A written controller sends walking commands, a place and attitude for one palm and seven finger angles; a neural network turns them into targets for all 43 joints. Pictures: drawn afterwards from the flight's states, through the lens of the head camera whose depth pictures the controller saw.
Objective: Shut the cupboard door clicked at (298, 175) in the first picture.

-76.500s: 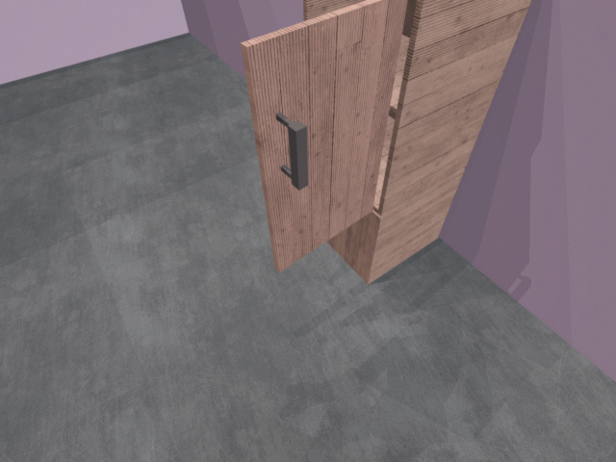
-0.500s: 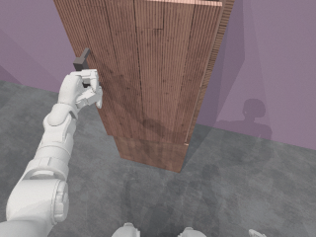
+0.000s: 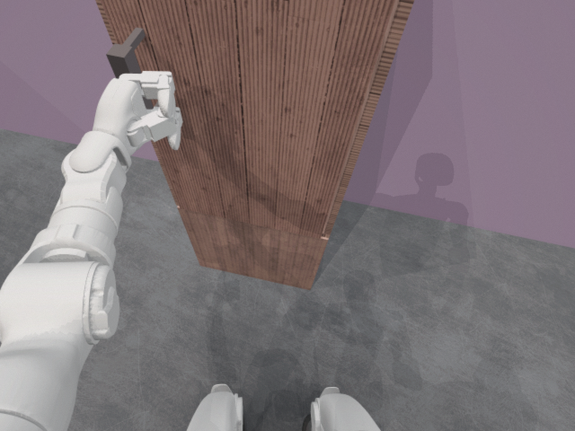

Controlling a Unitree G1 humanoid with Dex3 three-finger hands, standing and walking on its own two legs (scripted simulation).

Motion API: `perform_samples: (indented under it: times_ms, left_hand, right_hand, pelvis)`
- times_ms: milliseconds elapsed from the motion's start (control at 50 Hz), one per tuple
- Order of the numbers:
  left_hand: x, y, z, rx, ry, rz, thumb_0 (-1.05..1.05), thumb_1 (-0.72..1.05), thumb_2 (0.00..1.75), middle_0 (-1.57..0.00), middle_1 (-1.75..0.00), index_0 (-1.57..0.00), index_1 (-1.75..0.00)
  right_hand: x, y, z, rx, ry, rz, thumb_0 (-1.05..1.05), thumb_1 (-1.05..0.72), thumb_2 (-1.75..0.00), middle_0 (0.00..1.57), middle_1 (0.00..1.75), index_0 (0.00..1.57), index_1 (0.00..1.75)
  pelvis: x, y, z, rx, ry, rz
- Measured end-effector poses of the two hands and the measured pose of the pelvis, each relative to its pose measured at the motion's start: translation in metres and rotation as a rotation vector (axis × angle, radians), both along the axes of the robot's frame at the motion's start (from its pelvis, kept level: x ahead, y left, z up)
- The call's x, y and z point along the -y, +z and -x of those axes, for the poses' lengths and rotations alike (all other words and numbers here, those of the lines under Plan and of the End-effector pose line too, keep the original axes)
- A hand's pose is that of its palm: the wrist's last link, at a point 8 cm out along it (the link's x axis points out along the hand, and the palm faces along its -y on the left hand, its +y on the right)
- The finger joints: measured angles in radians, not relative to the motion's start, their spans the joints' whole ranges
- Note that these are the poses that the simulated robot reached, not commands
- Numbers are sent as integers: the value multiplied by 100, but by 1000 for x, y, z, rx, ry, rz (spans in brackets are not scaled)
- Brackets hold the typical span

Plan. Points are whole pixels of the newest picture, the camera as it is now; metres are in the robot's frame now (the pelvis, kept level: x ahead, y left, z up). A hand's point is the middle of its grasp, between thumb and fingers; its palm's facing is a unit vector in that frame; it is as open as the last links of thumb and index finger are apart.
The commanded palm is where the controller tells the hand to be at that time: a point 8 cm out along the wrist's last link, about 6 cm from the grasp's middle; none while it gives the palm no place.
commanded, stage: pull the fist back off the door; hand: left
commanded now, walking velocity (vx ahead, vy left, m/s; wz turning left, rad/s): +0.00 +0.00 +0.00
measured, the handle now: (143, 84) +0.58 +0.18 +0.11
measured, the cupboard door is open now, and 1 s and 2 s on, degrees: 0 0 0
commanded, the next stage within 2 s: draw the hand back to the body in 0.92 s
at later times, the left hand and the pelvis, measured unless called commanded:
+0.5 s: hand (193, 111) +0.52 +0.10 +0.12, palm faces +0.01 -1.00 -0.01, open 3.1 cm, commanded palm +0.47 +0.16 +0.12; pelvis +0.02 -0.01 +0.01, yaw -4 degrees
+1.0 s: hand (181, 164) +0.43 +0.11 +0.12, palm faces +0.00 -1.00 -0.01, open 3.1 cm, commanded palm +0.41 +0.16 +0.12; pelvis +0.05 -0.01 +0.03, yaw -1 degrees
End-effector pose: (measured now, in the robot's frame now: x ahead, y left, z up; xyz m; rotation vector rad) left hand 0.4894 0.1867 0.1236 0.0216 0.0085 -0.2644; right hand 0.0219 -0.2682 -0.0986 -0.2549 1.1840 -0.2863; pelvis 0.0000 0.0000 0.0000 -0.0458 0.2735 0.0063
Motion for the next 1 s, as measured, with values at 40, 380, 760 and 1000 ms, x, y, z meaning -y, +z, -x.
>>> perform_samples:
  times_ms: [40,380,760,1000]
  left_hand:
    - [0,0,0,0,-2,-6,2,90,90,-132,-150,-130,-150]
    - [41,-4,-17,27,281,2,2,90,90,-130,-150,-131,-149]
    - [16,-15,59,54,259,22,2,90,90,-130,-150,-130,-150]
    - [19,-5,83,42,265,13,2,90,90,-130,-150,-130,-150]
  right_hand:
    - [1,-1,2,7,5,6,1,-91,-90,21,30,20,30]
    - [-8,-7,37,-4,-68,-74,1,-91,-90,21,30,20,30]
    - [8,24,-87,169,-2,-76,1,-91,-90,20,30,20,29]
    - [-17,45,-183,398,148,-115,1,-91,-90,20,30,20,29]
  pelvis:
    - [0,-2,4,-4,2,2]
    - [5,-2,4,-27,-56,-18]
    - [9,26,-51,75,-52,-26]
    - [11,28,-47,129,-21,-38]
